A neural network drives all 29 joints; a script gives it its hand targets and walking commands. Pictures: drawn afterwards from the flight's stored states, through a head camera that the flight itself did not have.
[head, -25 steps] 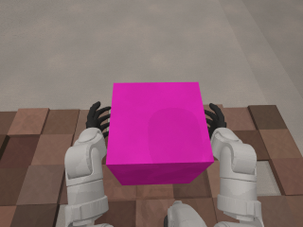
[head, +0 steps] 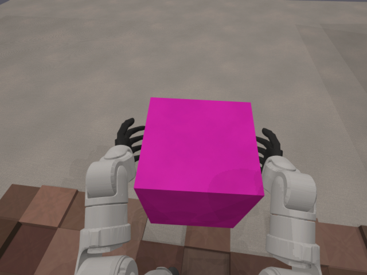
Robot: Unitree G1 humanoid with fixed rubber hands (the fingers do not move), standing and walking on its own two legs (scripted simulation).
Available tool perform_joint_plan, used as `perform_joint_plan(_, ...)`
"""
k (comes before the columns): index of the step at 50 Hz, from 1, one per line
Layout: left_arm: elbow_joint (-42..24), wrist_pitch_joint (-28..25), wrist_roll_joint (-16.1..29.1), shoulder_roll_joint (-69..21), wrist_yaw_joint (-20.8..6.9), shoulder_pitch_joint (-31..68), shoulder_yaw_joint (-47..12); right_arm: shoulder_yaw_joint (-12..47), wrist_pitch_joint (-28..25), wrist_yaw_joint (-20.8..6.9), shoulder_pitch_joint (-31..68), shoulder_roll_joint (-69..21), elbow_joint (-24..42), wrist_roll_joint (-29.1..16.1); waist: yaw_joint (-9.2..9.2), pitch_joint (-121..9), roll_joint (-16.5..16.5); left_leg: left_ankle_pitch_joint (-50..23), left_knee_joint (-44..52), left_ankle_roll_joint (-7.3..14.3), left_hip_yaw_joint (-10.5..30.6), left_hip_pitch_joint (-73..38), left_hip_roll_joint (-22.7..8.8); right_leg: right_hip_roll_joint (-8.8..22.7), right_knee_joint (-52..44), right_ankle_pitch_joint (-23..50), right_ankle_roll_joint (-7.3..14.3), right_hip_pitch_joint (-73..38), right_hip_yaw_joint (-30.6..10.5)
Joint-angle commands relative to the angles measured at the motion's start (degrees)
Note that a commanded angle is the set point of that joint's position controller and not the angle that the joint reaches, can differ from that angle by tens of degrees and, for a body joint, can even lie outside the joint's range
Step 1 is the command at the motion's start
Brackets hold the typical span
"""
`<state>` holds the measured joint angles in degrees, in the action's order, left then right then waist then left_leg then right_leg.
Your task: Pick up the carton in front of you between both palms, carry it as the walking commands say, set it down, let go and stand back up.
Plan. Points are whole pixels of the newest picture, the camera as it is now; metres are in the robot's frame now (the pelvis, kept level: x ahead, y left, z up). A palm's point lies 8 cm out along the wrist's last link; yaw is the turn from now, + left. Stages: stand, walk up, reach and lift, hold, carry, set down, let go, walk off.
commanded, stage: carry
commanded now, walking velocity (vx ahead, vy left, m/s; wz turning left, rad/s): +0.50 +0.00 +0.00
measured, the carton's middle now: (195, 168) +0.34 +0.02 +0.05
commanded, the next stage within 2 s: none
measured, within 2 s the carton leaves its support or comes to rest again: neither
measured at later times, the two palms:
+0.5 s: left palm (166, 75) +0.67 +0.13 +0.09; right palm (259, 81) +0.67 -0.17 +0.07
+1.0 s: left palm (164, 24) +1.03 +0.18 +0.11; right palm (236, 25) +1.03 -0.12 +0.11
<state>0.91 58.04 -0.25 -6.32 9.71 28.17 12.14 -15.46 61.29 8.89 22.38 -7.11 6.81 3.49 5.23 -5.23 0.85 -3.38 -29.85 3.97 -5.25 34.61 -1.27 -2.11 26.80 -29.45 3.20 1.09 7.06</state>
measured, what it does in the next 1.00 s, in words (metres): goes down: left foot, then right foot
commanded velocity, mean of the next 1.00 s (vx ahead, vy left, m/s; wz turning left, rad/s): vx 0.50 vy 0.00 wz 0.00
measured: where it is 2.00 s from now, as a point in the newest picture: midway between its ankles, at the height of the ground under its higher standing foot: (199, 130)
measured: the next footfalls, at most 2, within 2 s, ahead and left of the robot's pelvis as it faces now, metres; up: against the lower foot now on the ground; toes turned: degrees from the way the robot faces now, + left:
left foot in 0.04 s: +0.23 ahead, +0.09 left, -0.03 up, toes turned +5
right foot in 0.46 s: +0.53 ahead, -0.11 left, -0.02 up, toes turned -6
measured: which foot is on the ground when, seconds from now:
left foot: up 0.00-0.02, down 0.04-0.48, up 0.50-0.94, down 0.96-1.00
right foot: down 0.00-0.04, up 0.06-0.44, down 0.46-0.96, up 0.98-1.00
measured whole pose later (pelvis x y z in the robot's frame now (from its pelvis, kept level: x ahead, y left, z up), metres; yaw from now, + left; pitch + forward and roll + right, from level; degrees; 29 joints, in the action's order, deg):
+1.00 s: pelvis +0.69 +0.02 -0.05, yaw +0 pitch +4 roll -1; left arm -5.2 62.5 2.0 -2.8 11.9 33.4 11.8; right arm -15.0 63.2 10.8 30.5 -5.0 7.5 0.5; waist 2.0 -5.1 -1.3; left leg 12.9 -33.7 3.2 -5.5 27.0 -1.0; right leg 1.8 59.2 -35.1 0.0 15.2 2.4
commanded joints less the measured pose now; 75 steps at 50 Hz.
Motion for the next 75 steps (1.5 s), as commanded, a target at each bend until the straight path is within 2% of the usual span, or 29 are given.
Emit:
perform_joint_plan(1, -5.7, 0.7, 12.1, -45.3, -3.4, 26.7, -35.3, 33.9, -1.1, -0.8, 32.2, -39.2, 2.3, -8.4, -3.67, -13.9, -10.3, -3.8, 4.2, 1.1, -4.1, -17.4, 3.8, 10.0, 9.2, 57.9, 1.4, -3.2, -3.4)
perform_joint_plan(2, -7.1, 0.8, 11.7, -45.7, -3.3, 26.6, -36.0, 34.4, -1.1, -1.0, 30.5, -39.3, 2.9, -9.2, -7.10, -17.1, -7.2, -5.8, 7.6, 0.6, -3.6, -28.0, 2.8, 8.1, 21.3, 52.9, -0.2, 0.6, -1.1)
perform_joint_plan(3, -8.7, 1.0, 11.3, -45.4, -3.1, 26.6, -36.4, 34.6, -0.9, -1.3, 28.6, -39.1, 3.5, -9.6, -8.43, -19.3, -0.1, -6.9, 4.7, -0.6, 1.5, -39.9, -2.1, 6.3, 34.2, 34.3, -2.1, 11.7, -0.9)
perform_joint_plan(4, -8.4, 1.7, 11.1, -45.8, -3.1, 23.1, -36.0, 35.7, -0.9, -1.3, 27.3, -38.6, 2.3, -9.5, -5.98, -26.1, 14.7, -17.6, -2.3, 9.6, 25.4, -56.8, -18.6, -0.8, 47.7, -1.0, -2.8, 31.1, -4.1)
perform_joint_plan(5, -10.7, 1.8, 11.2, -44.8, -3.0, 21.8, -36.2, 36.7, -1.0, -1.5, 25.1, -40.2, 2.7, -11.1, -8.09, -29.5, 14.2, -2.8, 3.4, 14.1, 36.2, -58.1, -19.7, -1.5, 55.6, -2.5, -1.9, 38.1, -7.9)
perform_joint_plan(7, -14.5, 1.6, 11.1, -46.8, -2.9, 25.1, -37.2, 39.9, -1.5, -2.8, 29.0, -43.7, 7.9, -14.7, -8.15, -22.7, 3.7, 0.7, 7.0, 12.0, 30.0, -47.9, -16.6, 3.3, 52.3, 3.9, -0.8, 42.6, -9.8)
perform_joint_plan(9, -14.0, 1.1, 9.4, -48.2, -3.1, 21.7, -37.1, 43.5, -2.4, -3.9, 32.8, -46.8, 11.0, -17.7, -6.56, -21.2, 1.0, -0.8, 8.8, 10.9, 24.0, -39.8, -14.9, 6.1, 46.2, 7.6, -1.5, 39.5, -9.4)
perform_joint_plan(18, -14.4, -1.0, 6.8, -43.7, -3.0, 15.5, -38.3, 43.6, -4.1, -4.5, 25.1, -42.4, 8.7, -15.9, -9.01, -14.1, 5.8, -10.3, 8.9, 8.0, 8.2, -35.9, -8.2, 4.5, 14.6, 21.8, -2.2, 37.4, -1.5)
perform_joint_plan(22, -16.1, 0.1, 8.0, -40.6, -2.7, 12.9, -38.2, 43.0, -2.7, -3.3, 22.0, -38.9, 10.8, -15.1, -3.80, -18.3, 4.2, -21.4, -5.3, 0.7, -1.2, -25.3, -5.8, -0.6, 3.9, 23.3, 1.0, 7.0, 4.5)
perform_joint_plan(23, -16.3, 0.6, 8.1, -39.5, -2.6, 11.3, -37.9, 42.4, -2.2, -2.9, 22.1, -37.3, 11.7, -14.4, -0.94, -22.9, -0.3, -10.1, -18.0, -1.7, -2.3, -18.5, -3.7, 6.3, 2.4, 16.9, 3.3, -4.4, -6.1)
perform_joint_plan(24, -15.9, 1.2, 8.2, -36.5, -2.3, 11.7, -37.0, 42.1, -1.5, -2.5, 20.9, -36.9, 11.2, -13.8, -1.35, -24.3, -14.1, 16.1, -33.8, -3.8, -0.8, -4.8, 3.5, 21.6, -4.6, 14.9, 8.7, -11.5, -33.9)
perform_joint_plan(25, -15.5, 1.6, 8.5, -35.8, -2.0, 11.6, -36.5, 41.0, -0.7, -2.0, 21.0, -36.3, 10.5, -13.5, -0.20, -24.5, -18.3, 31.3, -44.5, -2.6, 4.5, 4.7, 6.9, 23.5, -7.5, 18.3, 13.5, -15.6, -42.9)
perform_joint_plan(28, -15.9, 1.9, 12.1, -40.7, -3.0, 19.1, -38.9, 37.5, -0.5, -1.1, 25.4, -36.8, 9.3, -11.7, -1.64, -19.1, -4.0, 27.5, -40.0, -0.7, 8.0, 6.7, -1.0, 20.3, -5.3, 28.7, 10.3, -5.6, -29.4)
perform_joint_plan(32, -14.9, 0.2, 15.0, -42.9, -4.0, 29.0, -39.6, 36.1, -1.9, -0.5, 30.7, -37.8, 5.9, -9.6, -2.82, -18.1, -7.4, 21.7, -24.6, -2.3, 6.4, 1.0, -3.0, 17.5, -8.4, 27.2, 9.3, 1.3, -18.2)
perform_joint_plan(44, -10.1, 2.4, 13.1, -38.8, -0.6, 32.5, -34.0, 31.8, 0.5, 0.8, 37.6, -32.5, 4.8, -11.2, 0.81, -11.8, -8.2, 0.1, 2.2, -1.2, 1.0, -5.2, -1.0, 12.9, 1.5, 27.7, 5.4, 0.5, -8.8)
perform_joint_plan(47, -11.9, 3.9, 13.6, -37.3, -0.1, 34.1, -33.9, 29.1, 1.9, 1.6, 35.8, -29.1, 3.9, -11.0, -4.83, -18.7, -1.7, 2.9, 4.5, -1.3, -2.4, -29.6, 0.3, 8.9, 22.7, 31.1, 0.3, 8.4, -2.4)
perform_joint_plan(48, -12.6, 4.5, 13.8, -36.4, 0.2, 35.4, -33.4, 28.0, 2.4, 1.9, 35.1, -27.3, 3.7, -10.7, -5.70, -22.8, 5.4, -3.7, -0.5, -0.8, 10.2, -41.1, -10.0, 6.5, 35.5, 14.2, -1.8, 20.2, -1.6)
perform_joint_plan(49, -11.5, 5.5, 13.8, -35.2, 0.5, 34.6, -32.3, 28.0, 3.1, 2.5, 34.2, -26.2, 1.8, -10.0, -4.79, -26.0, 15.7, -11.3, -3.0, 4.1, 27.5, -50.5, -19.5, 2.1, 46.5, -3.6, -2.9, 32.9, -3.3)
perform_joint_plan(50, -11.9, 6.1, 14.6, -36.0, 0.6, 34.8, -32.3, 27.8, 3.2, 2.7, 34.9, -26.2, 2.9, -10.4, -8.28, -26.8, 18.9, 0.3, 3.2, 11.0, 38.4, -56.6, -21.6, 0.1, 54.7, -4.9, -3.2, 45.3, -5.0)
perform_joint_plan(52, -14.7, 6.6, 15.0, -38.8, 0.8, 40.7, -32.1, 29.7, 3.4, 1.7, 41.0, -31.0, 7.6, -13.4, -8.74, -21.2, 7.5, -2.2, 4.8, 10.0, 33.0, -49.8, -18.5, 4.0, 52.7, -0.2, -1.8, 50.2, -7.1)
perform_joint_plan(54, -13.4, 6.1, 13.0, -41.6, 0.6, 37.9, -31.5, 33.2, 2.8, 0.4, 45.7, -35.8, 10.5, -15.9, -7.35, -21.7, 3.2, -3.5, 5.3, 8.4, 25.8, -43.6, -16.9, 6.2, 44.9, 4.3, -1.2, 45.4, -7.9)
perform_joint_plan(64, -11.1, 1.9, 7.2, -45.9, -1.5, 28.1, -35.3, 39.7, -1.4, -4.1, 37.3, -43.2, 5.8, -16.7, -9.35, -16.3, 7.5, -26.2, 8.2, 3.8, 5.5, -42.2, -7.6, 0.9, 6.3, 26.9, -1.3, 33.7, 3.1)
perform_joint_plan(67, -10.2, 0.8, 6.6, -44.6, -2.1, 25.2, -35.5, 40.6, -2.6, -4.0, 35.7, -42.7, 5.5, -16.2, -6.42, -19.5, 8.3, -33.4, -1.2, 0.3, 2.0, -40.0, -7.4, -1.3, -1.3, 33.1, 1.0, 15.9, 5.1)
perform_joint_plan(68, -10.1, 0.5, 6.3, -44.2, -2.2, 24.1, -35.3, 40.7, -2.8, -3.9, 34.6, -42.4, 5.1, -15.5, -3.98, -22.4, 6.5, -29.2, -9.8, -1.2, -0.2, -35.5, -6.4, -0.8, -2.7, 31.6, 1.0, 4.6, 5.4)
perform_joint_plan(69, -10.2, 0.3, 5.9, -43.7, -2.4, 23.1, -35.0, 40.7, -3.0, -3.7, 35.8, -41.8, 5.9, -15.1, -1.95, -25.4, 1.8, -13.3, -21.0, -2.0, 0.9, -24.6, -5.9, 6.8, -0.4, 26.8, 2.0, -8.0, -3.4)
perform_joint_plan(70, -8.9, 0.1, 5.4, -40.7, -2.1, 23.1, -33.8, 41.4, -2.7, -3.5, 34.1, -43.3, 4.9, -14.7, -3.56, -31.9, -13.9, 22.0, -37.0, -3.8, 2.5, -6.6, 1.3, 25.5, 0.0, 30.8, 10.7, -23.2, -31.5)
perform_joint_plan(71, -8.7, -0.1, 6.5, -42.2, -2.1, 21.0, -34.3, 40.3, -2.7, -3.2, 33.6, -41.2, 5.7, -14.6, -2.10, -31.3, -15.3, 32.5, -45.3, -3.4, 5.7, 1.5, 4.5, 25.6, -5.8, 25.1, 14.2, -24.4, -39.8)
perform_joint_plan(74, -10.4, -1.1, 9.6, -47.1, -3.9, 24.8, -37.2, 39.7, -3.6, -3.0, 33.6, -44.7, 3.8, -13.1, -3.19, -22.3, -3.9, 26.4, -40.4, -1.9, 6.6, 5.5, -1.8, 20.6, -6.6, 37.4, 9.2, -13.8, -25.3)
perform_joint_plan(75, -11.4, -1.8, 10.5, -48.7, -4.5, 27.6, -38.3, 39.5, -4.2, -3.1, 33.9, -45.9, 3.6, -12.3, -3.63, -22.4, -4.0, 24.6, -36.8, -2.3, 6.9, 3.1, -2.8, 19.6, -7.5, 37.8, 8.0, -11.1, -22.3)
